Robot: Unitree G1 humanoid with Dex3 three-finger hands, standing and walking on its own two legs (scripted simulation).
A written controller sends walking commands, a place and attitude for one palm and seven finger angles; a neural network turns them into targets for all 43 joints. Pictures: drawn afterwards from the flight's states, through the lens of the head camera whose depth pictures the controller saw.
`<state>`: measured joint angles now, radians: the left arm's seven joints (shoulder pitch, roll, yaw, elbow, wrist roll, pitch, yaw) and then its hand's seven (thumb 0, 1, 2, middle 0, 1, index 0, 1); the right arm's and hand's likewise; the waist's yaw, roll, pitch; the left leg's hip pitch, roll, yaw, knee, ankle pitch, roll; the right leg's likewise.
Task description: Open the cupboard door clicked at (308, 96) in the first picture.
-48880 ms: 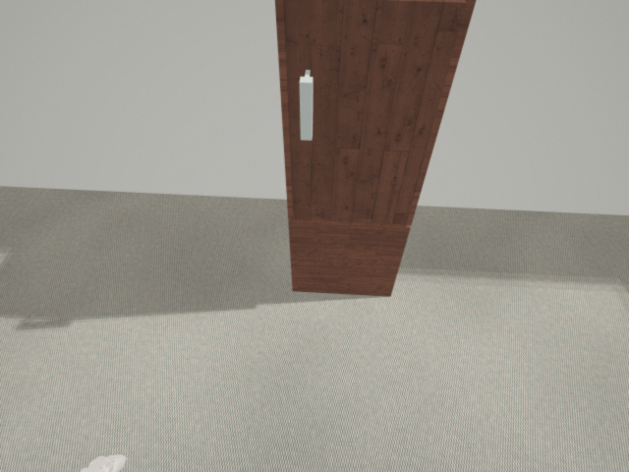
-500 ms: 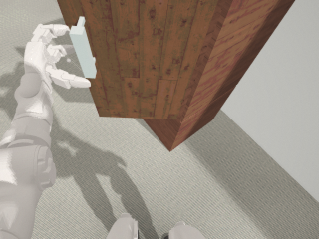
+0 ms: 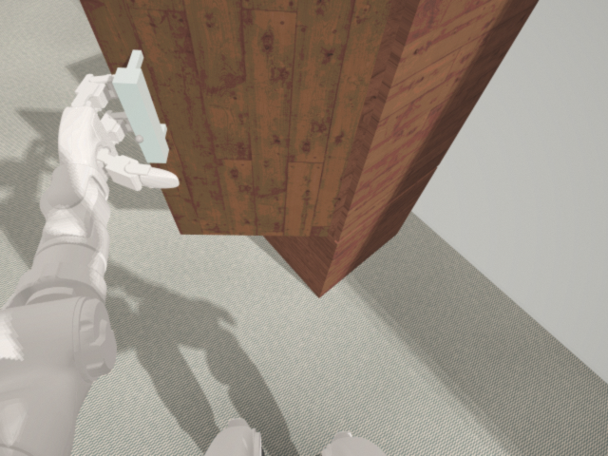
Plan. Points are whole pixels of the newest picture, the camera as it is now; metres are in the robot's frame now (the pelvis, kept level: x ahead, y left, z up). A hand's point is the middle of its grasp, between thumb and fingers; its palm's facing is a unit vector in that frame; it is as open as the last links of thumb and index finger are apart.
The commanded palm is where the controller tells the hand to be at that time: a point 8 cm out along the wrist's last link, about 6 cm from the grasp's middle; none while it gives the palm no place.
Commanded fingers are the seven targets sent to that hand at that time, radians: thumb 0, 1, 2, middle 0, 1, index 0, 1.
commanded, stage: move the hooked fingers beside the handle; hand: left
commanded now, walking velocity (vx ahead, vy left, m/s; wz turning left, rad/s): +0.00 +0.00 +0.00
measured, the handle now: (147, 109) +0.55 +0.19 +0.10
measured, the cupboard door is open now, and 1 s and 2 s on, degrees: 51 51 51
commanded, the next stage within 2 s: none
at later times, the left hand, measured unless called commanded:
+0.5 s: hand (113, 143) +0.48 +0.22 +0.10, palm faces +0.05 -1.00 +0.00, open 14.0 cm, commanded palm +0.47 +0.27 +0.10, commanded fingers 0.00 -0.50 0.30 -0.30 -1.20 -0.30 -1.20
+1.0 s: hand (87, 144) +0.48 +0.25 +0.10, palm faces +0.04 -1.00 +0.00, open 14.0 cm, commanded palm +0.46 +0.29 +0.10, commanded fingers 0.00 -0.50 0.30 -0.30 -1.20 -0.30 -1.20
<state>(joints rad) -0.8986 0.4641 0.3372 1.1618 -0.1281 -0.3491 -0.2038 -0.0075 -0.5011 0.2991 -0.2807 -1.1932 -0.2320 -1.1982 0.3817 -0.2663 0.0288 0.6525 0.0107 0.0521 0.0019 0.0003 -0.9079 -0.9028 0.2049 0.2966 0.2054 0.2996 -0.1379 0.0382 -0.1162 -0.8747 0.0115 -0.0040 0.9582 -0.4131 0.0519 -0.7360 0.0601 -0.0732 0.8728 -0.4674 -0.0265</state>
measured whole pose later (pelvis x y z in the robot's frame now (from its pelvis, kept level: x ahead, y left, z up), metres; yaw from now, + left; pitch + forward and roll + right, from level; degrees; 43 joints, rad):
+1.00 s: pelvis +0.00 +0.00 +0.00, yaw -1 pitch +18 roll -4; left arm -0.85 0.62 0.43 1.19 -0.16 -0.34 -0.38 -0.01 -0.50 0.30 -0.30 -1.20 -0.29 -1.20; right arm 0.39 -0.29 0.04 0.63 0.04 0.09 -0.04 0.00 -0.91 -0.90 0.21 0.30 0.21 0.30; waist -0.14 0.03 -0.11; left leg -0.86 0.02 0.00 0.95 -0.41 0.05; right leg -0.73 0.07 -0.06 0.86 -0.45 -0.03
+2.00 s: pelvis +0.00 +0.00 +0.00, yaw -1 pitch +19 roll -4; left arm -0.84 0.65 0.45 1.19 -0.16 -0.34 -0.40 -0.01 -0.50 0.30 -0.30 -1.20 -0.29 -1.20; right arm 0.39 -0.29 0.04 0.62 0.04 0.10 -0.05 0.00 -0.91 -0.90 0.21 0.30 0.21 0.30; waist -0.14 0.03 -0.11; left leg -0.86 0.03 0.00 0.95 -0.41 0.05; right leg -0.73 0.08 -0.06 0.85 -0.46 -0.03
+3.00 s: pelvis +0.00 +0.00 +0.00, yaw -1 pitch +18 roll -4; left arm -0.85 0.53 0.39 1.15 -0.14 -0.34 -0.28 -0.01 -0.50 0.30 -0.30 -1.20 -0.30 -1.20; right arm 0.40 -0.27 0.04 0.63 0.02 0.08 -0.02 0.00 -0.91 -0.90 0.21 0.30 0.21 0.30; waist -0.15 0.04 -0.11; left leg -0.86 0.02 0.01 0.95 -0.41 0.05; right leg -0.72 0.07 -0.05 0.87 -0.46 -0.02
